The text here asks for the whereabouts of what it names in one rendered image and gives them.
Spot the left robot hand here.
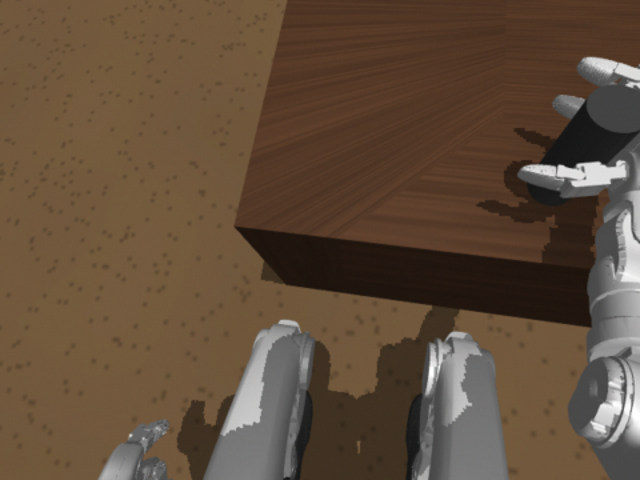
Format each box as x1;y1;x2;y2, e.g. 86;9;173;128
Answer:
98;419;173;480

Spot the right robot hand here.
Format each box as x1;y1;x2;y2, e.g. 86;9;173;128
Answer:
517;57;640;201

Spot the right robot foot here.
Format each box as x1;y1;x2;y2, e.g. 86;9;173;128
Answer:
406;393;423;480

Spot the left robot foot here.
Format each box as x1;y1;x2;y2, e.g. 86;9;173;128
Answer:
283;390;313;480

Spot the can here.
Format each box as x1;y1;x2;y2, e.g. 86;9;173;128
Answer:
527;84;640;206

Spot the right robot arm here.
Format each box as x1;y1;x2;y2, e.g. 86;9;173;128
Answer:
568;189;640;480

